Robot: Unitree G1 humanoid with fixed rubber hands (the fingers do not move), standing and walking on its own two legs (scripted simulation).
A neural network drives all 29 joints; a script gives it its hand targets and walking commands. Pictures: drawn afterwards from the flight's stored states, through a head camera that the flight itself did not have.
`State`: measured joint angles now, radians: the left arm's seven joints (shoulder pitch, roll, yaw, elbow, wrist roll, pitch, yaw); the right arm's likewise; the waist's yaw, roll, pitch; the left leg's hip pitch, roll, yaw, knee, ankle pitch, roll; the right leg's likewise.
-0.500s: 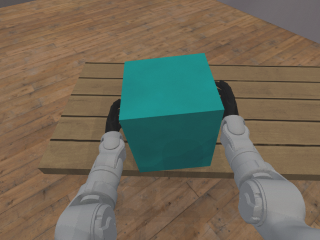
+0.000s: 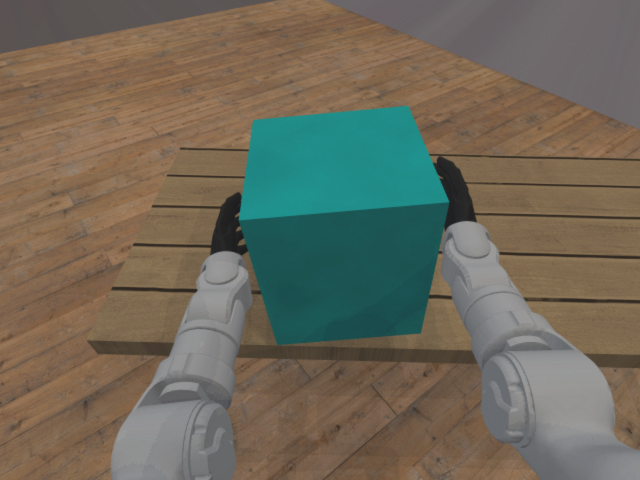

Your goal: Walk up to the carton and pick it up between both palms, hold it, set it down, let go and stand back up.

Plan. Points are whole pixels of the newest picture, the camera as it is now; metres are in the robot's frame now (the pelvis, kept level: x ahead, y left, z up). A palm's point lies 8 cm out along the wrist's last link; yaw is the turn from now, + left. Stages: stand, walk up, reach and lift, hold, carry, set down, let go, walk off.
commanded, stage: reach and lift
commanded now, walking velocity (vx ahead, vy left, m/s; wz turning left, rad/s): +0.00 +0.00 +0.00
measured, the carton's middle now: (340, 230) +0.46 +0.03 +0.09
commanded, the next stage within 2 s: hold in 1.94 s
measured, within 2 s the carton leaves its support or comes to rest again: neither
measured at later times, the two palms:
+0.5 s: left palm (204, 238) +0.36 +0.18 +0.16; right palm (471, 212) +0.40 -0.12 +0.19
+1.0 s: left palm (184, 222) +0.36 +0.19 +0.18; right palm (462, 198) +0.40 -0.10 +0.21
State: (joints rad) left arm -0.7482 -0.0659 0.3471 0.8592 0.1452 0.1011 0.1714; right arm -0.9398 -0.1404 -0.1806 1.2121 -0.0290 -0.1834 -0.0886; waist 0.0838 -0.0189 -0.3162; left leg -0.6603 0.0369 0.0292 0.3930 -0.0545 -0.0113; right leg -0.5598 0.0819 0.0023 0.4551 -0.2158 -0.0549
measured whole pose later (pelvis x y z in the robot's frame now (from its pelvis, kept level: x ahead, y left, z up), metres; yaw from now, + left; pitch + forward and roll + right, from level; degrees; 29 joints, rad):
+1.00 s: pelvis -0.02 +0.00 +0.01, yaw +1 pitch +3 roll +0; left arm -0.84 0.00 0.35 0.71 0.18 0.48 0.09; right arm -0.96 -0.08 -0.25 1.01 -0.03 0.16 -0.14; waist 0.08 -0.02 -0.17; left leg -0.37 0.02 0.03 0.35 -0.04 0.00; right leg -0.28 0.07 0.00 0.44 -0.21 -0.04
